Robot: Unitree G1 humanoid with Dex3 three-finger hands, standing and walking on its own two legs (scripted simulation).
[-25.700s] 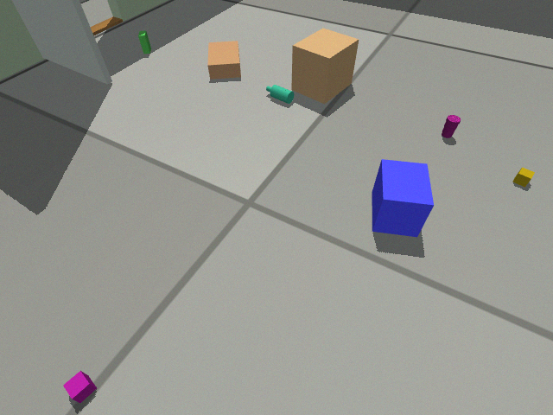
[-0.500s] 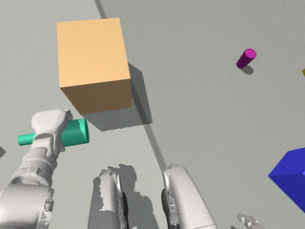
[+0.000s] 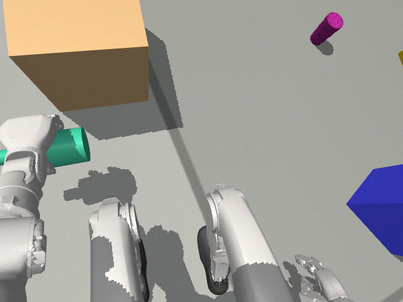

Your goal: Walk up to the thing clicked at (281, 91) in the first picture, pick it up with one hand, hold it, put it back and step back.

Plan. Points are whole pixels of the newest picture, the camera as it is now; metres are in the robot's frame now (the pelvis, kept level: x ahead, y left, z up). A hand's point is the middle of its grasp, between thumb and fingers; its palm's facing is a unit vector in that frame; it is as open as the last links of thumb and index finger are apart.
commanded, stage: crouch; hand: left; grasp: from above
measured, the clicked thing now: (39, 151) +0.43 +0.30 -0.22
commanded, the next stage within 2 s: lower in 0.52 s
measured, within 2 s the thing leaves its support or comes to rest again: neither
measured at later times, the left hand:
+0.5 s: hand (53, 153) +0.44 +0.28 -0.26, palm faces -0.46 -0.05 -0.89, open 10.3 cm
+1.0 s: hand (63, 157) +0.44 +0.28 -0.32, palm faces -0.48 -0.08 -0.87, open 10.2 cm
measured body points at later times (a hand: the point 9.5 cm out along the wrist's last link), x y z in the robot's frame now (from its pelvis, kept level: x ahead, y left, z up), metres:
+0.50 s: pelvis -0.01 +0.00 -0.07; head +0.24 +0.06 +0.30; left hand +0.46 +0.28 -0.21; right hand +0.03 -0.27 -0.18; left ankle +0.07 +0.12 -0.41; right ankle +0.07 -0.12 -0.41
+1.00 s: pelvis -0.01 +0.00 -0.11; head +0.25 +0.07 +0.25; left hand +0.46 +0.28 -0.27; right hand +0.03 -0.28 -0.21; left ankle +0.07 +0.12 -0.41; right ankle +0.07 -0.12 -0.41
